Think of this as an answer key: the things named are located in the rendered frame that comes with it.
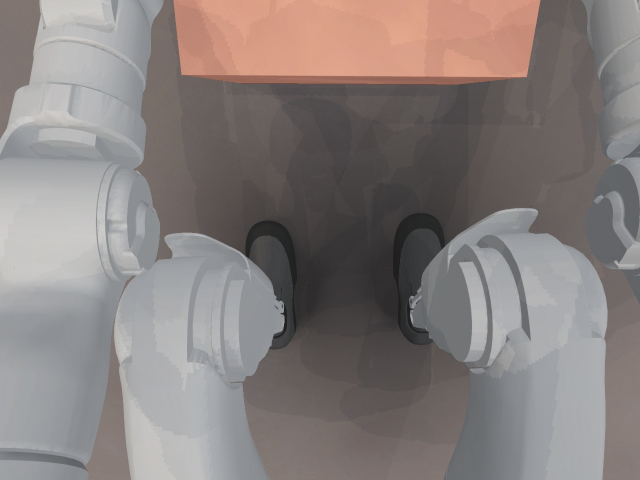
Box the right robot forearm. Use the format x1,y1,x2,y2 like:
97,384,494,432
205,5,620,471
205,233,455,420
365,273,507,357
580,0,640,161

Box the right robot upper arm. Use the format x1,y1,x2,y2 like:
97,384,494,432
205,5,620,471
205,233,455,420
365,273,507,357
585,150,640,304

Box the left robot upper arm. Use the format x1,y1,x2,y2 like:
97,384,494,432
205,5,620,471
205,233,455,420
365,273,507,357
0,157,160,480

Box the left robot forearm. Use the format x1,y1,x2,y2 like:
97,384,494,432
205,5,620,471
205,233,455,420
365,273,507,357
0,0,164,169

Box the robot left shin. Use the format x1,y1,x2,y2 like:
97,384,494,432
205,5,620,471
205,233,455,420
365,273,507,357
114,233,285,365

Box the left robot thigh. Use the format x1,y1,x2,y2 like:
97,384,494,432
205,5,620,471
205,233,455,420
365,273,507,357
119,256,270,480

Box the carton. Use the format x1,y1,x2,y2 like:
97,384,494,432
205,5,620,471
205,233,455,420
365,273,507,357
173,0,540,85

